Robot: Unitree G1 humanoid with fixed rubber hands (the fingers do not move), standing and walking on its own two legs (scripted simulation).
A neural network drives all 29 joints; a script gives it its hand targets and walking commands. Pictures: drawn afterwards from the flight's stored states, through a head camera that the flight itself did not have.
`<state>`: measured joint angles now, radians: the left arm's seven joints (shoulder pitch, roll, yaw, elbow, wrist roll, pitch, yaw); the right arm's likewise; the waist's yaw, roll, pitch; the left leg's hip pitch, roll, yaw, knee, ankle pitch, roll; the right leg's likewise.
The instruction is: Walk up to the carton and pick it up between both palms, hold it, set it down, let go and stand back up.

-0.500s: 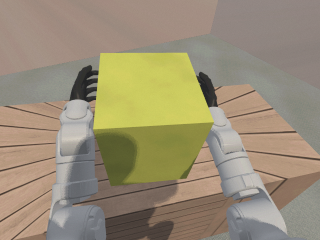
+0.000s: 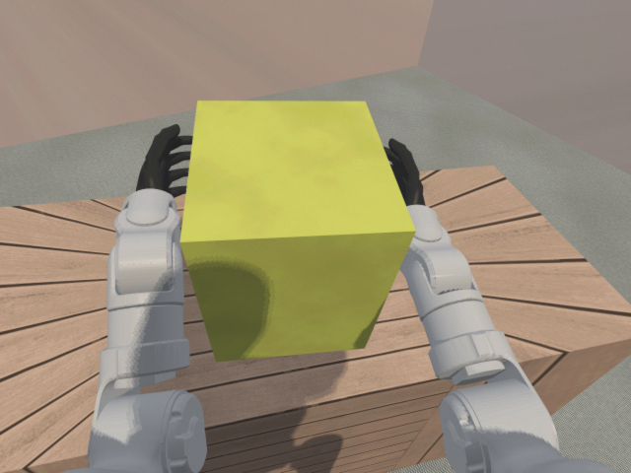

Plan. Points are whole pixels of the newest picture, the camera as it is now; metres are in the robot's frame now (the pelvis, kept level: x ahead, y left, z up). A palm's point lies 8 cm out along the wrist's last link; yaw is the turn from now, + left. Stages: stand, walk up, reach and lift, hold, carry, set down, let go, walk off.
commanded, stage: hold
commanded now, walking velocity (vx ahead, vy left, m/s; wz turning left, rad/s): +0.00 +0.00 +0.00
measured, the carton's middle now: (288, 235) +0.35 +0.01 +0.14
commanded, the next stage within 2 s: none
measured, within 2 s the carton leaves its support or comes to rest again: neither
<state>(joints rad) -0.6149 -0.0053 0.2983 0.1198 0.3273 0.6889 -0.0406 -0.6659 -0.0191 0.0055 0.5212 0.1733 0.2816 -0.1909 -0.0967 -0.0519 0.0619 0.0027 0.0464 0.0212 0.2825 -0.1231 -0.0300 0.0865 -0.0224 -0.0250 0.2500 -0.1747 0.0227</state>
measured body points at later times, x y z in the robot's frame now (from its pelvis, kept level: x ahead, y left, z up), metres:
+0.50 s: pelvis +0.00 +0.00 +0.00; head -0.03 +0.02 +0.45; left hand +0.38 +0.15 +0.19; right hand +0.37 -0.15 +0.18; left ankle +0.03 +0.14 -0.75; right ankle -0.01 -0.13 -0.75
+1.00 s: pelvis +0.00 +0.00 +0.00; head -0.05 +0.02 +0.45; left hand +0.37 +0.15 +0.20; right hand +0.37 -0.14 +0.18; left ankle +0.03 +0.14 -0.75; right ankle -0.01 -0.13 -0.75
